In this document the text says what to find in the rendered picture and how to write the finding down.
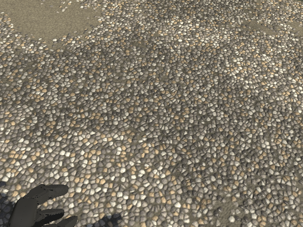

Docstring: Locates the robot left hand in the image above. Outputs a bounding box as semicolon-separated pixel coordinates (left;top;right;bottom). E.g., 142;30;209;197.
6;183;78;227

